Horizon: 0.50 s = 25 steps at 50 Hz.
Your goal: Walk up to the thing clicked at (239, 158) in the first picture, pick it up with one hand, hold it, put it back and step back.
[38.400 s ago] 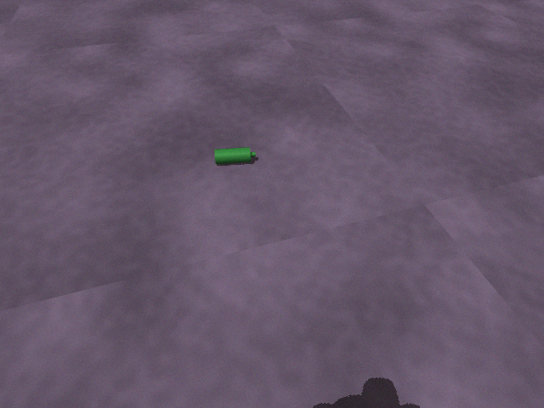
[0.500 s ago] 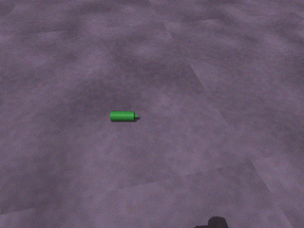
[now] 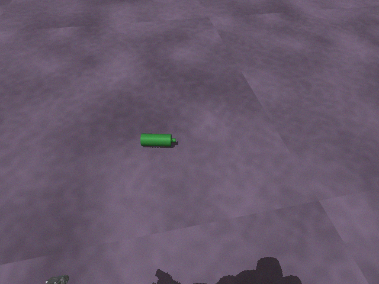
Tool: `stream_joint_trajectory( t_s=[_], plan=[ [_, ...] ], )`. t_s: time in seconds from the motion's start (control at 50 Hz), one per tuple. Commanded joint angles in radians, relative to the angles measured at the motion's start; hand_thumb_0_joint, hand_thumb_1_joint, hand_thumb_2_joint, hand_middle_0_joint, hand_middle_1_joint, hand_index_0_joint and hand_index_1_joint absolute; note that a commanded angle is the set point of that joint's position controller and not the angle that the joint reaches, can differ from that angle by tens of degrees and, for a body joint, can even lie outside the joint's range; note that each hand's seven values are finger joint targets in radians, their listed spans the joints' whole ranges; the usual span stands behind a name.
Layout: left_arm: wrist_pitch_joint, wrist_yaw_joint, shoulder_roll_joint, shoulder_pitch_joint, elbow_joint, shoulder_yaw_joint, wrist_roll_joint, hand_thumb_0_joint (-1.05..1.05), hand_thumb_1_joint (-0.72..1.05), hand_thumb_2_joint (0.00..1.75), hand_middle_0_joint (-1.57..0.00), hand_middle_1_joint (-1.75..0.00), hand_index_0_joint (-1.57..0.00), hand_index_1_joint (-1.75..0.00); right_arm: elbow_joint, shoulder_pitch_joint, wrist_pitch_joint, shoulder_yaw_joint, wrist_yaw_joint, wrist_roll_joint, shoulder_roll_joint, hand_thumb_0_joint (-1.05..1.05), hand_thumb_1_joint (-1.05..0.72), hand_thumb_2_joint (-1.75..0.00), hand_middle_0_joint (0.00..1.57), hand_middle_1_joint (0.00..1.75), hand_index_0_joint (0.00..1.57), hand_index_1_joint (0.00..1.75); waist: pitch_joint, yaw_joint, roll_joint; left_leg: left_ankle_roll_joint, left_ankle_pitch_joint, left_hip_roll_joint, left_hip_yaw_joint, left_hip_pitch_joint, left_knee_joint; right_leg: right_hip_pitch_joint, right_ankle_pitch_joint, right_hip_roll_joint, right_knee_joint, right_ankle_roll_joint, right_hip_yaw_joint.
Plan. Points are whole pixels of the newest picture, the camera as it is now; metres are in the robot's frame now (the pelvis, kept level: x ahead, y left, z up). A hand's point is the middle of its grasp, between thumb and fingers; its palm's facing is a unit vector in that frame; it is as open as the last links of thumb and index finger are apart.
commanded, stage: step back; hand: left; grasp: from above
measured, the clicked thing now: (158, 140) +1.06 +0.21 -0.73
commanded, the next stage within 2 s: stand in 0.12 s
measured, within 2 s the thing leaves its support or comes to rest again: neither
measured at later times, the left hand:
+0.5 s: hand out of the picture +0.07 +0.24 -0.15, palm faces -0.03 -0.95 -0.31, open 7.4 cm
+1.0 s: hand out of the picture +0.04 +0.24 -0.14, palm faces -0.04 -0.94 -0.34, open 7.4 cm
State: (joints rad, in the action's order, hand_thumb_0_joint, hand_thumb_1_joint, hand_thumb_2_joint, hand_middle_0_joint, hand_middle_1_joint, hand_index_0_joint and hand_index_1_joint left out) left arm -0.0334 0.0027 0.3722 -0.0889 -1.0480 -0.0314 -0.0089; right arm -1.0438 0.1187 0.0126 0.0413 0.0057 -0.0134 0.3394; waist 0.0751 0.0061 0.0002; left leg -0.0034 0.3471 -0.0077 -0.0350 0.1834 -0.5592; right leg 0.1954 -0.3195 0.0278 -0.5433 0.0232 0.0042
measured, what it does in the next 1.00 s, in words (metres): stands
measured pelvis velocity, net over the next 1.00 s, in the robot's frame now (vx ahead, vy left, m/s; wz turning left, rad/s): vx -0.03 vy -0.02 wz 0.00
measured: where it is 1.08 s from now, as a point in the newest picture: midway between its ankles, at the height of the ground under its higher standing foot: outside the picture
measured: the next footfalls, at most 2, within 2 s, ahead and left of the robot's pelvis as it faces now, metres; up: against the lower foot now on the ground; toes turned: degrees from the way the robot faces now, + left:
none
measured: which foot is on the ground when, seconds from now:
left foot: down 0.00-1.00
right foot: down 0.00-1.00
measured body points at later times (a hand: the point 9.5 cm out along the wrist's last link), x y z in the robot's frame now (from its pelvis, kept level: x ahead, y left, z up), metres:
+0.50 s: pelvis -0.02 +0.00 +0.01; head +0.00 +0.00 +0.46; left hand +0.07 +0.29 -0.12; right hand +0.08 -0.31 -0.11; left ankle -0.03 +0.12 -0.73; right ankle -0.02 -0.14 -0.73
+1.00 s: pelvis -0.03 -0.02 +0.02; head -0.02 -0.02 +0.47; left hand +0.04 +0.29 -0.12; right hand +0.03 -0.32 -0.12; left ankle -0.03 +0.12 -0.73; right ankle -0.02 -0.14 -0.73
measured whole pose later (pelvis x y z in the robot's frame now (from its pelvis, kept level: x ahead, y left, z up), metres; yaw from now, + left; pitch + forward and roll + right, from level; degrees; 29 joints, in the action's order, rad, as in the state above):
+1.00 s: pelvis -0.03 -0.02 +0.02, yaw +0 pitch -2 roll +0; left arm -0.02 -0.01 0.35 -0.12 -1.15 0.00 -0.01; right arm -1.15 0.13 0.01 0.00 0.02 -0.01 0.35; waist 0.05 -0.01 -0.01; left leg 0.02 0.18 0.01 -0.04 0.11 -0.33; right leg 0.13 -0.16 0.01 -0.33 0.01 0.01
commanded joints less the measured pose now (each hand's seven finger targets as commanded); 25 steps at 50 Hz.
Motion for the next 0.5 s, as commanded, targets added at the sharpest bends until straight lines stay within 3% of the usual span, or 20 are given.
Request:
stream_joint_trajectory(
  t_s=[0.0,0.08,0.1,0.14,0.22,0.28,0.36,0.44,0.48],
  plan=[
    [-0.014,0.024,0.215,0.024,0.062,-0.044,0.002,0.0,0.9,0.9,-0.2,-0.3,-0.2,-0.3,0.059,-0.03,0.016,0.054,-0.025,0.001,0.222,0.0,-0.9,-0.9,0.2,0.3,0.2,0.3,-0.168,0.01,-0.013,-0.056,-0.556,0.107,-0.064,-0.013,0.042,-0.11,0.435,0.084,-0.013,-0.084,-0.051],
    [-0.015,0.026,0.235,0.03,0.049,-0.047,-0.002,0.0,0.9,0.9,-0.2,-0.3,-0.2,-0.3,0.062,-0.067,0.009,0.049,-0.022,-0.003,0.207,0.0,-0.9,-0.9,0.2,0.3,0.2,0.3,-0.121,0.016,0.046,-0.048,-0.39,0.083,-0.05,0.054,0.025,-0.114,0.372,0.12,0.045,-0.099,-0.114],
    [-0.005,0.02,0.192,0.061,0.032,-0.022,0.007,0.0,0.9,0.9,-0.2,-0.3,-0.2,-0.3,0.057,-0.064,0.012,0.028,-0.02,0.009,0.206,0.0,-0.9,-0.9,0.2,0.3,0.2,0.3,-0.089,-0.01,0.032,-0.046,-0.43,0.106,-0.1,-0.023,0.116,-0.032,0.422,0.11,0.083,-0.077,-0.111],
    [0.003,0.019,0.178,0.074,0.037,-0.02,0.011,0.0,0.9,0.9,-0.2,-0.3,-0.2,-0.3,0.046,-0.075,0.019,0.034,-0.018,0.007,0.233,0.0,-0.9,-0.9,0.2,0.3,0.2,0.3,-0.106,-0.006,0.006,-0.045,-0.517,0.134,-0.113,-0.055,0.14,-0.068,0.426,0.08,0.091,-0.051,-0.074],
    [0.001,0.018,0.187,0.066,0.012,-0.018,0.008,0.0,0.9,0.9,-0.2,-0.3,-0.2,-0.3,0.033,-0.089,0.021,0.025,-0.02,0.009,0.22,0.0,-0.9,-0.9,0.2,0.3,0.2,0.3,-0.157,-0.004,-0.009,-0.031,-0.589,0.128,-0.082,-0.124,0.158,-0.133,0.492,0.092,0.127,-0.048,-0.072],
    [0.0,0.015,0.187,0.079,0.002,-0.016,0.007,0.0,0.9,0.9,-0.2,-0.3,-0.2,-0.3,0.026,-0.098,0.022,0.018,-0.019,0.011,0.213,0.0,-0.9,-0.9,0.2,0.3,0.2,0.3,-0.166,-0.007,-0.027,-0.023,-0.543,0.126,-0.074,-0.118,0.201,-0.168,0.465,0.094,0.167,-0.043,-0.071],
    [0.003,0.009,0.186,0.085,-0.017,-0.012,0.004,0.0,0.9,0.9,-0.2,-0.3,-0.2,-0.3,0.01,-0.116,0.019,0.011,-0.017,0.01,0.209,0.0,-0.9,-0.9,0.2,0.3,0.2,0.3,-0.129,-0.005,-0.034,-0.018,-0.371,0.122,-0.074,-0.079,0.261,-0.16,0.329,0.092,0.219,-0.039,-0.078],
    [0.0,0.006,0.185,0.078,-0.032,-0.011,0.001,0.0,0.9,0.9,-0.2,-0.3,-0.2,-0.3,-0.003,-0.122,0.023,0.009,-0.015,0.008,0.215,0.0,-0.9,-0.9,0.2,0.3,0.2,0.3,-0.121,0.0,-0.032,-0.016,-0.338,0.126,-0.076,-0.084,0.282,-0.155,0.302,0.099,0.242,-0.038,-0.079],
    [0.0,0.005,0.182,0.068,-0.039,-0.009,-0.002,0.0,0.9,0.9,-0.2,-0.3,-0.2,-0.3,-0.012,-0.115,0.021,0.009,-0.014,0.006,0.214,0.0,-0.9,-0.9,0.2,0.3,0.2,0.3,-0.1,-0.002,-0.028,-0.014,-0.265,0.124,-0.077,-0.083,0.295,-0.118,0.232,0.096,0.263,-0.036,-0.082]
  ],
)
